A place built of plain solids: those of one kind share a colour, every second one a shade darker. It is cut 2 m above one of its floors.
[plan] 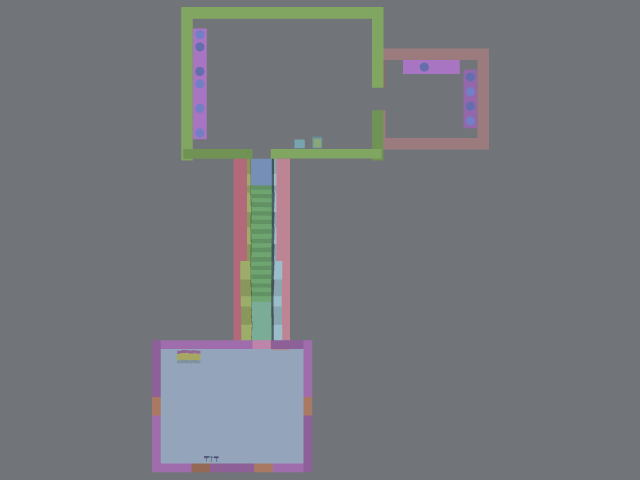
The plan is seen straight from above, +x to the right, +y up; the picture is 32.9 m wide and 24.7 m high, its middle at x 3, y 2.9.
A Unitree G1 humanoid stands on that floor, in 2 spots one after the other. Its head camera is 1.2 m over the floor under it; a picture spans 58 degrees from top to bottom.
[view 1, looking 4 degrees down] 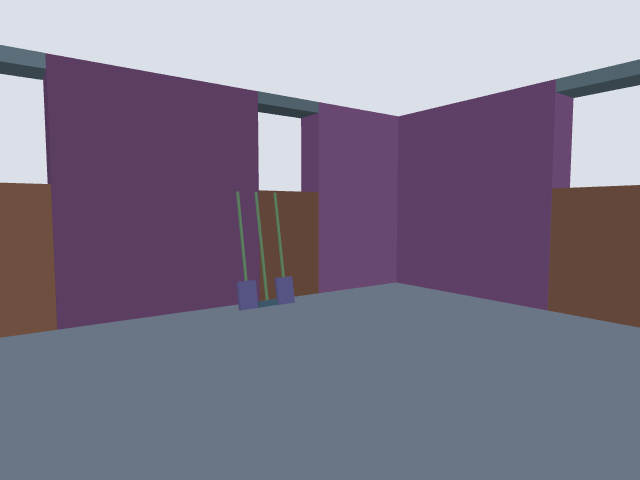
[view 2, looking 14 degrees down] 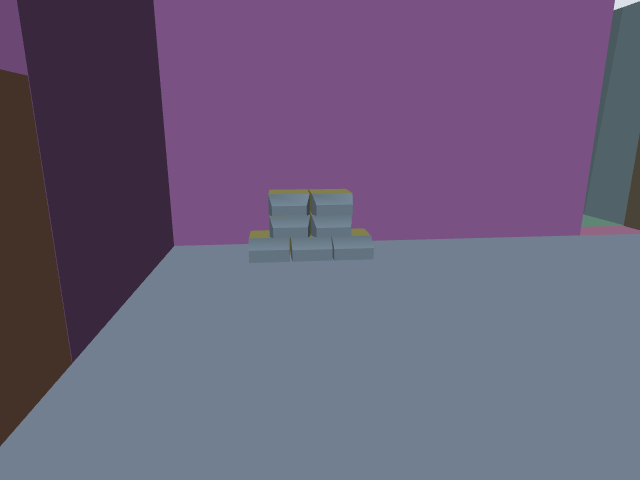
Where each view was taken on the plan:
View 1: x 0.00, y -3.60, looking -126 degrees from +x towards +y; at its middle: wall_yard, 6.20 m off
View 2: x -4.10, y -7.40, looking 84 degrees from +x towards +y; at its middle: sack_mouth_yard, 4.22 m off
